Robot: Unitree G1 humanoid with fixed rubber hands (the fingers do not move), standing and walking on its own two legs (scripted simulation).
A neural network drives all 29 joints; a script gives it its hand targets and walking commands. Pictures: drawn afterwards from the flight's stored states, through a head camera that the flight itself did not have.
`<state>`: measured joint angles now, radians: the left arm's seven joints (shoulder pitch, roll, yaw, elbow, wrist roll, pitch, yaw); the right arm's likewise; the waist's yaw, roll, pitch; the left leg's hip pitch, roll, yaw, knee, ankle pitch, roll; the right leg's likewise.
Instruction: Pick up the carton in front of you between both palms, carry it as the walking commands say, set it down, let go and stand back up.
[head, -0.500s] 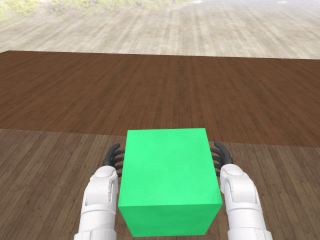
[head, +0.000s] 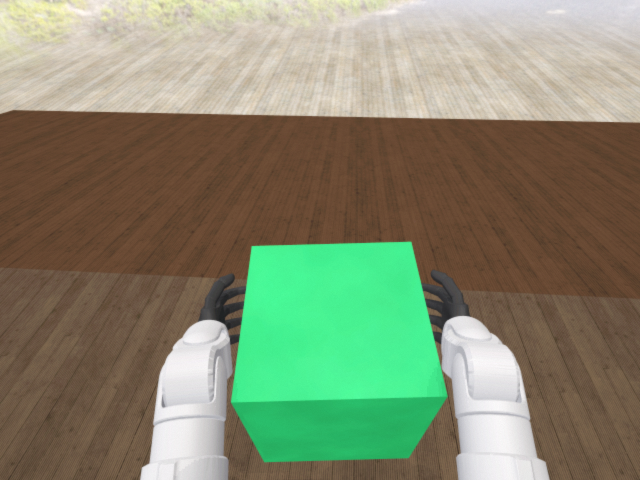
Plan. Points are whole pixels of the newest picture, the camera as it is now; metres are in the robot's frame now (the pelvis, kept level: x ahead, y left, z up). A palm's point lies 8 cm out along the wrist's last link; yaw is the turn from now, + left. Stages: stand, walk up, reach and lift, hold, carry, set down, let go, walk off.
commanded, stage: carry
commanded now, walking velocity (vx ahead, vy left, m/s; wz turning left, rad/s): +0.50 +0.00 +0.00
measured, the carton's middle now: (334, 357) +0.29 +0.00 +0.01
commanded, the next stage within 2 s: none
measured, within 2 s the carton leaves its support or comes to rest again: neither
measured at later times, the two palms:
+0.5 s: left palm (261, 223) +0.49 +0.12 +0.08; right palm (444, 223) +0.49 -0.18 +0.08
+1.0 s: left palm (265, 143) +0.82 +0.15 +0.06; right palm (395, 146) +0.80 -0.15 +0.06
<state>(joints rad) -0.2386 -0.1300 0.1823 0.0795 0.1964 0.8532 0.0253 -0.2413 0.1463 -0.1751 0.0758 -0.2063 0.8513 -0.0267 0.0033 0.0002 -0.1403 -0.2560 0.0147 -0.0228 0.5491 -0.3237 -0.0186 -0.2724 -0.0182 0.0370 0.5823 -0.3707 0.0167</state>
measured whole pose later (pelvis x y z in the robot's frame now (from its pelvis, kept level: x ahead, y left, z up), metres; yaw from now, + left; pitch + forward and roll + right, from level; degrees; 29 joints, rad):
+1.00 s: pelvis +0.55 +0.02 +0.00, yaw -3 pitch +4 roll +0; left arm -0.14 -0.13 0.11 -0.29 0.11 1.18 0.09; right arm -0.13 0.13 -0.10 -0.29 -0.11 1.17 -0.09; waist -0.04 0.00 -0.03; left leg -0.33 0.01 0.27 0.44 -0.18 0.11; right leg -0.44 -0.08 -0.06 1.16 -0.31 -0.02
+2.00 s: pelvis +1.21 +0.01 -0.02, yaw -2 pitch +5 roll -2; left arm -0.68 -0.01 0.22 0.12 0.06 1.21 0.13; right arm -0.67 0.03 -0.25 0.10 -0.07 1.19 -0.13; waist -0.03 0.01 0.07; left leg -0.43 -0.02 0.11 0.60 -0.08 0.13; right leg -0.48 0.01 -0.02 1.22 -0.44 -0.04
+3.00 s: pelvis +1.86 +0.00 -0.14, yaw -2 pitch +5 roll -1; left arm -0.66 -0.02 0.20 0.17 0.06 1.20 0.12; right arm -0.64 0.01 -0.21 0.15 -0.05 1.20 -0.14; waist -0.05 0.02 -0.02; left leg -0.41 -0.10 0.13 0.59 -0.09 0.18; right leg -0.56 0.01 0.01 1.25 -0.43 -0.03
